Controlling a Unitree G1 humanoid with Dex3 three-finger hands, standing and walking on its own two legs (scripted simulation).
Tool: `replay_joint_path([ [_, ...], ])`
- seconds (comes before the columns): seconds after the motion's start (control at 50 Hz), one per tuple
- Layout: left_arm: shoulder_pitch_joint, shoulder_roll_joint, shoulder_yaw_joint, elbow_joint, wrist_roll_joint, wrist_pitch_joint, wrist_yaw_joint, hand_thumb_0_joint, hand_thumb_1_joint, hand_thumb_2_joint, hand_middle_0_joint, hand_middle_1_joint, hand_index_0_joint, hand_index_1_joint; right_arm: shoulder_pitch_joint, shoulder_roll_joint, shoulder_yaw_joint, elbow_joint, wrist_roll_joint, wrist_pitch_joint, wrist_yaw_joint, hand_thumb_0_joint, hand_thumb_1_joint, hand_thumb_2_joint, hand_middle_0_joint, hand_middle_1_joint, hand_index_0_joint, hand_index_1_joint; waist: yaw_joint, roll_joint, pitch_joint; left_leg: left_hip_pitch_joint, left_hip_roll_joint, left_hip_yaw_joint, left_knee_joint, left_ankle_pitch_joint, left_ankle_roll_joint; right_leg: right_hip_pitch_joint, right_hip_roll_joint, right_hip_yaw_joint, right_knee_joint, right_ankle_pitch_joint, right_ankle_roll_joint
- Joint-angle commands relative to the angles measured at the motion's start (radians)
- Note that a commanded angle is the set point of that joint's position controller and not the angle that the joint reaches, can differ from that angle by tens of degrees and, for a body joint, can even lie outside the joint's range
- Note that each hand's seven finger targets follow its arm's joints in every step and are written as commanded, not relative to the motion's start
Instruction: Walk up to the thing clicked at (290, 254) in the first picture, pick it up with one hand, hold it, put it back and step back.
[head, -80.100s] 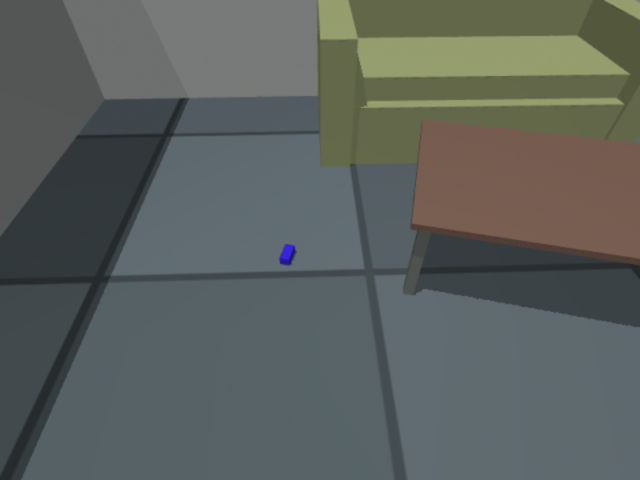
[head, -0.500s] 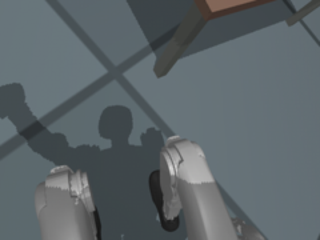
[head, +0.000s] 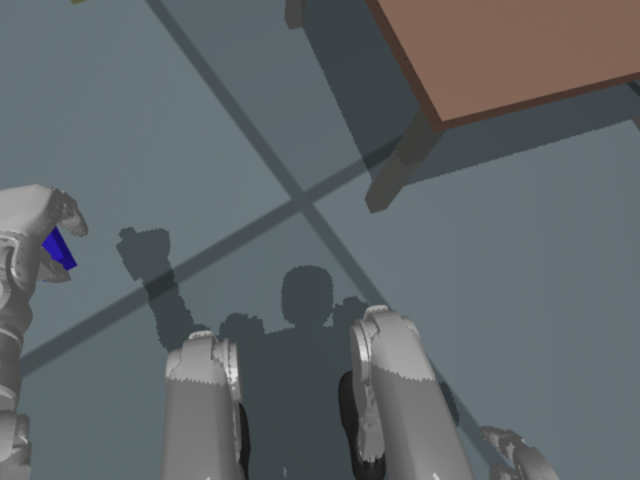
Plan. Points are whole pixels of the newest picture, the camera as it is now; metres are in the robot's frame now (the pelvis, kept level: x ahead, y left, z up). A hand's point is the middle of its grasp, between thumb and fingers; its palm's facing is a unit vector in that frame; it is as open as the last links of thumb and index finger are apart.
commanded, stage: lift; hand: left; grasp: from above
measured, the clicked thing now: (40, 243) +0.45 +0.33 -0.13
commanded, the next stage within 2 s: hold in 1.04 s
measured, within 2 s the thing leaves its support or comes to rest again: neither
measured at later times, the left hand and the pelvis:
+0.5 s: hand out of the picture +0.38 +0.26 +0.11, palm faces -0.41 -0.14 -0.90, open 7.5 cm; pelvis +0.02 -0.01 +0.19, yaw +3 degrees
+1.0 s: hand out of the picture +0.38 +0.23 +0.22, palm faces -0.42 -0.14 -0.90, open 7.9 cm; pelvis +0.07 -0.01 +0.30, yaw +3 degrees
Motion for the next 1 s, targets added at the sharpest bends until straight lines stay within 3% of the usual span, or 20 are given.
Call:
replay_joint_path([
  [0.0,-0.276,0.251,0.069,-0.284,-0.028,0.016,0.042,0.000,0.754,0.384,-1.028,-0.483,-1.083,-0.426,0.142,-0.205,-0.088,-0.047,0.022,-0.018,-0.034,0.000,-0.888,-0.895,0.200,0.300,0.200,0.300,0.008,0.246,-0.684,0.637,0.005,-0.022,-0.438,0.056,0.002,0.396,0.045,-0.058,-0.244,0.110,-0.073],
  [0.1,-0.205,0.199,0.058,-0.299,-0.027,0.057,0.067,0.000,0.741,0.408,-1.030,-0.483,-1.077,-0.433,0.113,-0.174,-0.088,-0.031,0.032,-0.024,-0.055,0.000,-0.887,-0.894,0.200,0.300,0.200,0.300,0.013,0.192,-0.628,0.713,0.006,-0.007,-0.530,0.070,0.004,0.506,0.045,-0.045,-0.358,0.116,-0.067],
  [0.12,-0.207,0.176,0.034,-0.308,-0.029,0.066,0.064,0.000,0.743,0.410,-1.038,-0.478,-1.083,-0.431,0.103,-0.168,-0.089,-0.034,0.033,-0.025,-0.060,0.000,-0.887,-0.895,0.200,0.300,0.200,0.300,0.008,0.186,-0.615,0.730,0.007,-0.005,-0.557,0.055,0.004,0.529,0.047,-0.042,-0.385,0.107,-0.067],
  [0.14,-0.184,0.180,0.036,-0.314,-0.029,0.075,0.060,0.000,0.743,0.395,-1.032,-0.479,-1.081,-0.428,0.095,-0.163,-0.089,-0.035,0.036,-0.027,-0.064,0.000,-0.888,-0.895,0.200,0.300,0.200,0.300,0.020,0.183,-0.614,0.759,0.007,-0.001,-0.584,0.057,0.003,0.566,0.049,-0.038,-0.411,0.106,-0.066],
  [0.26,-0.057,0.109,0.014,-0.370,-0.061,0.117,0.052,0.000,0.709,0.429,-1.018,-0.492,-1.060,-0.448,0.077,-0.128,-0.082,-0.037,0.051,-0.044,-0.088,0.000,-0.887,-0.894,0.200,0.300,0.200,0.300,0.038,0.105,-0.575,0.861,0.005,0.034,-0.707,0.076,0.009,0.781,0.054,-0.010,-0.589,0.111,-0.061],
  [0.28,-0.078,0.106,0.003,-0.389,-0.060,0.121,0.055,0.000,0.700,0.462,-1.025,-0.492,-1.059,-0.457,0.072,-0.123,-0.083,-0.035,0.052,-0.048,-0.094,0.000,-0.889,-0.895,0.200,0.300,0.200,0.300,0.034,0.107,-0.570,0.894,0.006,0.038,-0.732,0.074,0.008,0.811,0.055,-0.005,-0.621,0.111,-0.061],
  [0.38,0.005,0.056,-0.016,-0.364,-0.054,0.131,0.073,0.000,0.686,0.499,-1.016,-0.514,-1.045,-0.484,0.073,-0.108,-0.077,-0.018,0.065,-0.076,-0.120,0.000,-0.887,-0.895,0.200,0.300,0.200,0.300,0.042,0.066,-0.453,0.994,0.010,0.025,-0.857,0.083,0.001,0.921,0.056,0.010,-0.743,0.112,-0.062],
  [0.4,-0.007,0.025,-0.045,-0.370,-0.049,0.132,0.077,0.000,0.692,0.495,-1.026,-0.501,-1.054,-0.473,0.080,-0.098,-0.074,-0.014,0.065,-0.083,-0.124,0.000,-0.888,-0.896,0.200,0.300,0.200,0.300,0.031,0.064,-0.436,1.016,0.006,0.037,-0.870,0.105,0.001,0.955,0.056,0.018,-0.775,0.126,-0.063],
  [0.46,0.023,0.016,-0.040,-0.329,-0.053,0.142,0.096,0.000,0.682,0.504,-1.015,-0.526,-1.044,-0.497,0.077,-0.095,-0.075,0.003,0.068,-0.103,-0.136,0.000,-0.891,-0.897,0.200,0.300,0.200,0.300,0.048,0.043,-0.400,1.076,0.005,0.041,-0.932,0.140,-0.003,1.039,0.055,0.032,-0.849,0.143,-0.064],
  [0.56,0.040,-0.053,-0.093,-0.276,-0.045,0.152,0.120,0.000,0.646,0.487,-0.995,-0.507,-1.020,-0.481,0.083,-0.084,-0.078,0.022,0.070,-0.130,-0.151,0.000,-0.893,-0.898,0.200,0.300,0.200,0.300,0.046,0.035,-0.334,1.171,0.002,0.049,-1.032,0.173,-0.008,1.145,0.060,0.051,-0.971,0.160,-0.065],
  [0.64,0.040,-0.070,-0.100,-0.254,-0.047,0.161,0.140,0.000,0.633,0.510,-0.990,-0.510,-1.011,-0.489,0.082,-0.086,-0.084,0.033,0.067,-0.141,-0.157,0.000,-0.891,-0.898,0.200,0.300,0.200,0.300,0.064,0.038,-0.313,1.271,0.005,0.046,-1.119,0.206,-0.013,1.223,0.065,0.049,-1.046,0.189,-0.063],
  [0.66,0.044,-0.092,-0.119,-0.238,-0.042,0.163,0.144,0.000,0.620,0.504,-0.980,-0.516,-1.002,-0.493,0.094,-0.080,-0.080,0.037,0.067,-0.145,-0.157,0.000,-0.893,-0.898,0.200,0.300,0.200,0.300,0.053,0.036,-0.288,1.283,0.006,0.045,-1.136,0.221,-0.015,1.238,0.065,0.051,-1.063,0.202,-0.063],
  [0.68,0.026,-0.075,-0.105,-0.240,-0.044,0.163,0.151,0.000,0.626,0.520,-0.992,-0.508,-1.010,-0.490,0.087,-0.083,-0.087,0.047,0.065,-0.145,-0.158,0.000,-0.892,-0.898,0.200,0.300,0.200,0.300,0.064,0.033,-0.296,1.307,0.005,0.052,-1.149,0.238,-0.014,1.261,0.063,0.051,-1.080,0.216,-0.062],
  [0.74,0.029,-0.109,-0.130,-0.226,-0.047,0.172,0.160,0.000,0.621,0.524,-0.981,-0.520,-1.001,-0.499,0.100,-0.078,-0.089,0.056,0.066,-0.149,-0.157,0.000,-0.891,-0.897,0.200,0.300,0.200,0.300,0.064,0.039,-0.279,1.368,0.006,0.058,-1.197,0.294,-0.018,1.312,0.063,0.054,-1.126,0.263,-0.063],
  [0.76,0.034,-0.093,-0.120,-0.232,-0.045,0.175,0.167,0.000,0.631,0.522,-0.989,-0.514,-1.009,-0.494,0.093,-0.080,-0.091,0.058,0.064,-0.149,-0.157,0.000,-0.889,-0.896,0.200,0.300,0.200,0.300,0.077,0.024,-0.273,1.387,0.005,0.056,-1.215,0.295,-0.017,1.335,0.063,0.054,-1.147,0.263,-0.061],
  [0.8,0.019,-0.124,-0.144,-0.226,-0.050,0.178,0.168,0.000,0.628,0.532,-0.994,-0.506,-1.009,-0.491,0.090,-0.076,-0.092,0.058,0.064,-0.150,-0.155,0.000,-0.888,-0.896,0.200,0.300,0.200,0.300,0.067,0.020,-0.257,1.414,0.005,0.060,-1.245,0.301,-0.017,1.360,0.062,0.057,-1.178,0.271,-0.061],
  [0.86,0.040,-0.113,-0.131,-0.215,-0.048,0.191,0.174,0.000,0.591,0.547,-0.964,-0.524,-0.980,-0.508,0.089,-0.074,-0.094,0.066,0.064,-0.148,-0.153,0.000,-0.890,-0.896,0.200,0.300,0.200,0.300,0.087,0.011,-0.266,1.466,0.002,0.064,-1.278,0.365,-0.018,1.428,0.059,0.064,-1.212,0.330,-0.059],
  [0.92,0.041,-0.153,-0.166,-0.210,-0.053,0.203,0.163,0.000,0.607,0.529,-0.973,-0.510,-0.992,-0.491,0.083,-0.072,-0.096,0.069,0.065,-0.145,-0.150,0.000,-0.888,-0.894,0.201,0.300,0.200,0.300,0.080,-0.016,-0.241,1.504,0.001,0.067,-1.308,0.404,-0.016,1.468,0.057,0.069,-1.254,0.375,-0.054],
  [0.94,0.035,-0.129,-0.152,-0.215,-0.056,0.203,0.161,0.000,0.579,0.545,-0.963,-0.500,-0.975,-0.487,0.086,-0.077,-0.098,0.068,0.064,-0.145,-0.149,0.000,-0.888,-0.894,0.200,0.300,0.200,0.300,0.084,-0.021,-0.250,1.518,-0.002,0.071,-1.317,0.421,-0.015,1.502,0.055,0.069,-1.269,0.391,-0.051],
  [0.98,0.043,-0.138,-0.158,-0.220,-0.059,0.207,0.154,0.000,0.573,0.548,-0.958,-0.506,-0.971,-0.492,0.078,-0.073,-0.096,0.067,0.064,-0.144,-0.148,0.000,-0.888,-0.894,0.201,0.300,0.200,0.300,0.091,-0.019,-0.238,1.535,-0.004,0.074,-1.341,0.427,-0.015,1.521,0.054,0.071,-1.290,0.397,-0.051],
])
